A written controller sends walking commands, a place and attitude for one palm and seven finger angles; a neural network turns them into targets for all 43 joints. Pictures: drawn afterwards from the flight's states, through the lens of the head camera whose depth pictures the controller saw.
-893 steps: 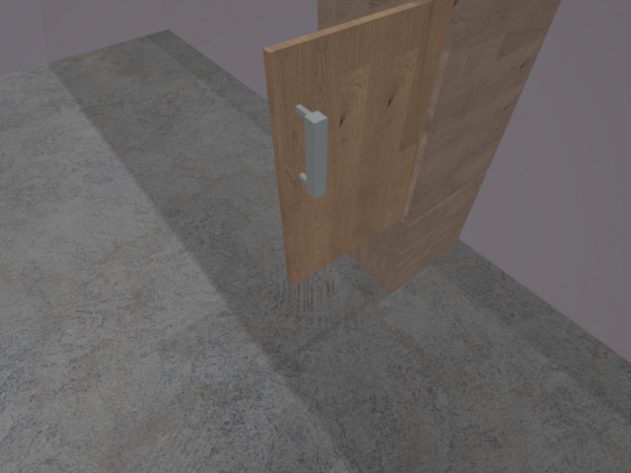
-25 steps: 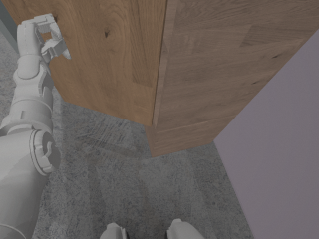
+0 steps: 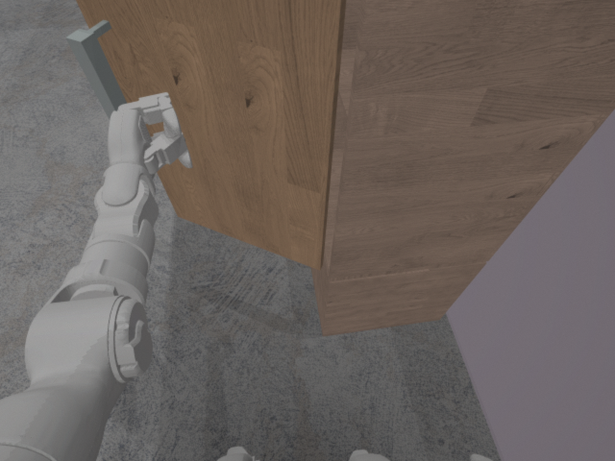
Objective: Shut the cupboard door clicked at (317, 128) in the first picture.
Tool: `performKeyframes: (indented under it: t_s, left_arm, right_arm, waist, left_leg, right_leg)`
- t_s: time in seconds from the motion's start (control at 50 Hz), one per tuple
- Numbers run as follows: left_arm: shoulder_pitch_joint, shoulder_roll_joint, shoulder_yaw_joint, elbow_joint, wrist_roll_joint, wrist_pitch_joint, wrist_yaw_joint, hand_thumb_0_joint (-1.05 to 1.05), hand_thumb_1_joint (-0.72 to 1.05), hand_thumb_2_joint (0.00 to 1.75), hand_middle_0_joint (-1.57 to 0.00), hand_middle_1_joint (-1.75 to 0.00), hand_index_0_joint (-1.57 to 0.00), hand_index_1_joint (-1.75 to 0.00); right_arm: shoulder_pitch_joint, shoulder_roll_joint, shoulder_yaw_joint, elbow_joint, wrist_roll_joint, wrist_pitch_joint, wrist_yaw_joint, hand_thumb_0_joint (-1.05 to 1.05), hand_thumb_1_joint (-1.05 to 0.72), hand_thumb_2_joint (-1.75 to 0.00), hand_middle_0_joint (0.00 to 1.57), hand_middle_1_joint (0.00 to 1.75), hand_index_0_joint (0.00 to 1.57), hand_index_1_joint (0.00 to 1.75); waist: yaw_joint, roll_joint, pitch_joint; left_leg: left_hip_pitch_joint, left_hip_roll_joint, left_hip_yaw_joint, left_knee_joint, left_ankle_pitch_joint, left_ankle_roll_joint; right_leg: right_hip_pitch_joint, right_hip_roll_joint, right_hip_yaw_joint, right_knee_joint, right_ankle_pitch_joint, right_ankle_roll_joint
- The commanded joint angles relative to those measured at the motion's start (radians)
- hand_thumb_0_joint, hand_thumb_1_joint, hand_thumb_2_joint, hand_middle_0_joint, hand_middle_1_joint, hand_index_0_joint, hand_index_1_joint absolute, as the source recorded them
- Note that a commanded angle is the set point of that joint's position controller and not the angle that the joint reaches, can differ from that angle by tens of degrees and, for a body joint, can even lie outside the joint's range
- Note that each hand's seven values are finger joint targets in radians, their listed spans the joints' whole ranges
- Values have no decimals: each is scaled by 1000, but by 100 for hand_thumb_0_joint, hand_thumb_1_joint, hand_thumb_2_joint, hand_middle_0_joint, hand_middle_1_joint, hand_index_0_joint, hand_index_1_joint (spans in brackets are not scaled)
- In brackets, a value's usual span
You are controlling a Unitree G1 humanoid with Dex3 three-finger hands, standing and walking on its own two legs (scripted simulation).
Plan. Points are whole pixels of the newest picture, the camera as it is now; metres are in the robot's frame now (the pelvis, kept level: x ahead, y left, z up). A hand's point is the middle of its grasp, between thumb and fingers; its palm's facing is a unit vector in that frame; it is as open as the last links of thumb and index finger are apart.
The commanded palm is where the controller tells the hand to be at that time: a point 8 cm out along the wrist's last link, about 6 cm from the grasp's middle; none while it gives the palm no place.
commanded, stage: draw the hand back to the body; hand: left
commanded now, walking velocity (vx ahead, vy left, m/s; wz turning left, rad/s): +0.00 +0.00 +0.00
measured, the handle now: (114, 79) +0.67 +0.25 +0.11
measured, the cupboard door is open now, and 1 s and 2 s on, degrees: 59 59 59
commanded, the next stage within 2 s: step back with the hand held close in 1.46 s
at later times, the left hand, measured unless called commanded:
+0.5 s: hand (79, 226) +0.35 +0.20 +0.16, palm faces +0.15 -0.97 -0.18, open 3.0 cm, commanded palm +0.31 +0.25 +0.17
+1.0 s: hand out of the picture +0.23 +0.28 +0.19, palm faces +0.43 -0.83 -0.36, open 5.4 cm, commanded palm +0.17 +0.31 +0.21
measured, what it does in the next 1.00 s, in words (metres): stands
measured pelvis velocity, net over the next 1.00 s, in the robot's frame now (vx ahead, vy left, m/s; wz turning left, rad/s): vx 0.02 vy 0.02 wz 0.01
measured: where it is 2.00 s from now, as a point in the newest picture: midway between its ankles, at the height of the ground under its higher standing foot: outside the picture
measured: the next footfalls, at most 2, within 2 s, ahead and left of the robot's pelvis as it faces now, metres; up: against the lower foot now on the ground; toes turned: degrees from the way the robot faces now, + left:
none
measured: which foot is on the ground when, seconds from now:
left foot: down 0.00-1.00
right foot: down 0.00-1.00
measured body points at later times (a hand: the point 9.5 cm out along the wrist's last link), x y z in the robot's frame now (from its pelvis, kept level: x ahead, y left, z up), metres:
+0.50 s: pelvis +0.00 +0.00 +0.03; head +0.00 -0.02 +0.48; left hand +0.34 +0.26 +0.17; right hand +0.14 -0.26 -0.07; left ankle +0.03 +0.13 -0.70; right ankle -0.03 -0.11 -0.70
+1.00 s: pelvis +0.02 +0.02 +0.05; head +0.00 -0.01 +0.49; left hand +0.20 +0.32 +0.21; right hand +0.21 -0.19 -0.05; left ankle +0.03 +0.13 -0.70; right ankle -0.02 -0.11 -0.70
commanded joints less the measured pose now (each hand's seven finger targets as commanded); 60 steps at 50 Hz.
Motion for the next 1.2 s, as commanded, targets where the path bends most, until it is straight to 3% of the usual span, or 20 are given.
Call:
performKeyframes:
  t_s: [0.0,0.02,0.08,0.12,0.16,0.26,0.36,0.38,0.4,0.44,0.54,0.58,0.66,0.72,0.78,0.88,1.02,1.06,1.12,1.18]
  left_arm:
    - [-287,260,44,-325,-36,-73,-32,0,90,90,-130,-150,-130,-150]
    - [-222,279,70,-358,-53,-71,-40,0,90,90,-130,-150,-130,-150]
    - [-150,260,53,-497,-97,-45,-72,0,90,90,-130,-150,-130,-150]
    - [-96,225,11,-584,-116,-22,-87,0,90,90,-130,-150,-130,-150]
    - [-50,238,21,-622,-138,1,-94,0,90,90,-130,-150,-130,-150]
    - [79,225,6,-746,-172,45,-122,0,90,90,-130,-150,-130,-150]
    - [257,220,21,-907,-212,93,-165,0,90,90,-116,-135,-116,-135]
    - [317,246,-29,-991,-92,92,-59,0,90,90,-113,-132,-113,-132]
    - [397,202,-34,-1008,-84,111,-6,0,90,90,-111,-129,-111,-129]
    - [480,179,-52,-1067,-63,140,51,0,90,90,-105,-123,-105,-123]
    - [530,171,-61,-1243,-29,159,112,0,90,90,-92,-108,-92,-108]
    - [564,161,-66,-1311,-21,163,123,0,90,90,-86,-102,-86,-102]
    - [698,150,-51,-1394,-20,179,132,0,90,90,-75,-90,-75,-90]
    - [810,158,-27,-1457,-16,188,134,0,90,90,-67,-81,-67,-81]
    - [910,162,9,-1501,-18,198,135,0,90,90,-58,-72,-58,-72]
    - [1042,174,49,-1619,-15,198,142,0,90,90,-45,-57,-45,-57]
    - [1293,238,169,-1724,-18,187,155,0,90,90,-25,-36,-25,-36]
    - [1349,226,178,-1757,-20,178,158,0,90,90,-20,-30,-20,-30]
    - [1292,188,130,-1703,-16,185,158,0,90,90,-20,-30,-20,-30]
    - [1253,181,119,-1687,-12,181,164,0,90,90,-20,-30,-20,-30]
  right_arm:
    - [134,-145,-55,-98,17,-3,-19,0,-90,-90,20,30,20,30]
    - [134,-148,-57,-110,20,0,-24,0,-90,-90,20,30,20,30]
    - [96,-143,-58,-128,41,-2,-37,0,-90,-90,20,30,20,30]
    - [68,-137,-54,-132,51,-8,-48,0,-90,-90,20,30,20,30]
    - [47,-137,-53,-120,56,-17,-60,0,-90,-90,20,30,20,30]
    - [-22,-129,-40,-119,67,-48,-81,0,-90,-90,20,30,20,30]
    - [-95,-122,-33,-155,75,-80,-90,0,-90,-90,20,30,20,30]
    - [-137,-94,-26,-174,69,-65,-102,0,-90,-90,20,30,20,30]
    - [-150,-95,-27,-175,65,-60,-110,0,-90,-90,20,30,20,30]
    - [-181,-100,-26,-174,66,-48,-120,0,-90,-90,20,30,20,30]
    - [-234,-89,-9,-178,57,-59,-124,0,-90,-90,20,30,20,30]
    - [-244,-83,-3,-182,50,-67,-121,0,-90,-90,20,30,20,30]
    - [-258,-74,4,-184,38,-73,-115,0,-90,-90,20,30,20,30]
    - [-262,-74,5,-188,29,-75,-108,0,-90,-90,20,30,20,30]
    - [-271,-66,8,-194,25,-73,-104,0,-90,-90,20,30,20,30]
    - [-279,-63,6,-201,19,-82,-101,0,-90,-90,20,30,20,30]
    - [-280,-62,-8,-195,15,-107,-102,0,-90,-90,20,30,20,30]
    - [-276,-55,-11,-196,18,-115,-103,0,-90,-90,20,30,20,30]
    - [-270,-65,-14,-178,19,-125,-110,0,-90,-90,20,30,20,30]
    - [-264,-69,-19,-173,19,-130,-121,0,-90,-90,20,30,20,30]
  waist:
    - [44,-41,-434]
    - [60,-64,-438]
    - [68,-80,-393]
    - [70,-38,-342]
    - [75,-68,-287]
    - [91,-31,-214]
    - [136,-31,-234]
    - [135,-41,-176]
    - [130,-59,-143]
    - [130,-114,-109]
    - [138,-11,-73]
    - [145,31,-73]
    - [158,3,-51]
    - [170,41,-40]
    - [177,12,-16]
    - [187,30,-7]
    - [209,6,19]
    - [209,6,15]
    - [188,-41,108]
    - [187,-20,93]
  left_leg:
    - [323,-59,21,-77,293,53]
    - [321,-62,23,-86,297,55]
    - [333,-61,38,-124,267,61]
    - [359,-64,43,-144,246,63]
    - [368,-60,36,-172,201,64]
    - [408,-64,36,-217,158,66]
    - [476,-66,29,-250,205,63]
    - [512,-70,36,-286,206,60]
    - [523,-63,34,-305,201,58]
    - [554,-56,39,-336,209,62]
    - [658,-52,32,-413,238,53]
    - [695,-51,27,-435,266,47]
    - [719,-45,22,-464,312,43]
    - [728,-45,24,-472,343,38]
    - [720,-43,23,-479,357,37]
    - [716,-43,17,-486,356,34]
    - [687,-41,26,-471,360,38]
    - [686,-41,30,-467,356,39]
    - [663,-39,31,-477,284,44]
    - [680,-43,36,-477,269,51]
  right_leg:
    - [214,32,21,-129,521,11]
    - [254,34,21,-134,539,11]
    - [292,32,28,-176,551,20]
    - [292,30,27,-202,518,18]
    - [282,31,26,-235,449,20]
    - [287,19,35,-287,369,23]
    - [350,14,21,-291,412,17]
    - [341,-19,50,-356,413,24]
    - [341,-17,38,-369,392,26]
    - [353,-10,26,-398,376,25]
    - [398,0,4,-442,343,6]
    - [420,4,-5,-450,356,0]
    - [471,4,-12,-470,393,-1]
    - [498,3,-11,-483,414,-3]
    - [505,1,-16,-489,429,0]
    - [519,0,-21,-492,412,1]
    - [525,-5,-21,-497,417,8]
    - [523,-8,-24,-492,412,9]
    - [458,-7,-22,-522,338,16]
    - [453,-12,-14,-519,316,16]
